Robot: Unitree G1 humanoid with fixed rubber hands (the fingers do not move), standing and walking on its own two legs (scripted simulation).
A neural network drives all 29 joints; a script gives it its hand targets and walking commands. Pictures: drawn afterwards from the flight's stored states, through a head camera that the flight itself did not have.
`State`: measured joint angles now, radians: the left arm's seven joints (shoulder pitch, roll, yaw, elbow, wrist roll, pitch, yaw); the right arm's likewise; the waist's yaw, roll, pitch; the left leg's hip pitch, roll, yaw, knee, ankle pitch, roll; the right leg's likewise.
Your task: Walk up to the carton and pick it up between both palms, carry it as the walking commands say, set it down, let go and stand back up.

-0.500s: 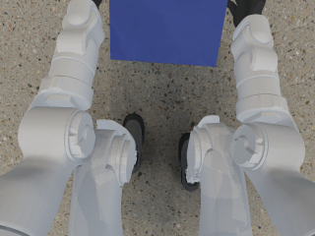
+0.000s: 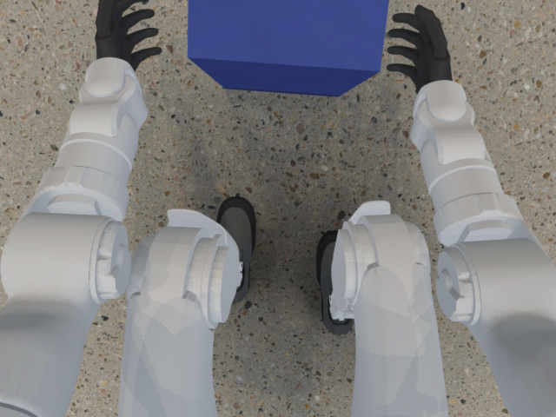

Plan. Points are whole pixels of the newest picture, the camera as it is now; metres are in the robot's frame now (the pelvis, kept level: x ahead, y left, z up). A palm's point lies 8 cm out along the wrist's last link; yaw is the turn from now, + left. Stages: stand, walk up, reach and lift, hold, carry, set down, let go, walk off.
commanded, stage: set down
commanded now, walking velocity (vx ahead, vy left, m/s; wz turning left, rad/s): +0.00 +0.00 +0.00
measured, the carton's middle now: out of the picture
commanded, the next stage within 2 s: let go in 1.36 s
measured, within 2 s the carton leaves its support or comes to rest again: neither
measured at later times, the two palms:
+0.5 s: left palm (78, 39) +0.48 +0.20 -0.08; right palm (498, 17) +0.51 -0.17 -0.08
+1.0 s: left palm out of the picture +0.49 +0.20 +0.06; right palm out of the picture +0.51 -0.18 +0.06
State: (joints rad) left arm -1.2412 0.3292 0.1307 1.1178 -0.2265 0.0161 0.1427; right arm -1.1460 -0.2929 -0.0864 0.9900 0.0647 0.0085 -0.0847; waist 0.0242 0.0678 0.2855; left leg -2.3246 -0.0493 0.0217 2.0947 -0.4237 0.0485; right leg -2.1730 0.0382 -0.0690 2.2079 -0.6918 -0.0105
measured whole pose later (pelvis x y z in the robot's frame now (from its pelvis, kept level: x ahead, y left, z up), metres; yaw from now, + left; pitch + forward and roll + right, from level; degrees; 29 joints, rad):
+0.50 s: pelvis -0.02 -0.01 +0.05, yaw +1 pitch +25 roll -1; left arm -1.17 0.35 0.11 0.62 -0.26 0.33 0.18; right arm -1.21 -0.37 -0.11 0.61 0.13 0.34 -0.13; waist 0.02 0.04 0.52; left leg -1.98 -0.05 0.02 1.98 -0.43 0.03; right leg -1.86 0.05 -0.05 2.10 -0.67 -0.03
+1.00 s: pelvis -0.01 +0.00 +0.17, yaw +1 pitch +23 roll +0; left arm -1.10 0.35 0.11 0.45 -0.26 0.44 0.17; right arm -1.12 -0.37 -0.15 0.46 0.13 0.43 -0.09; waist 0.02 0.02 0.52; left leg -1.59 -0.05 0.02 1.59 -0.40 0.03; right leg -1.50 0.06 -0.01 1.70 -0.59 -0.03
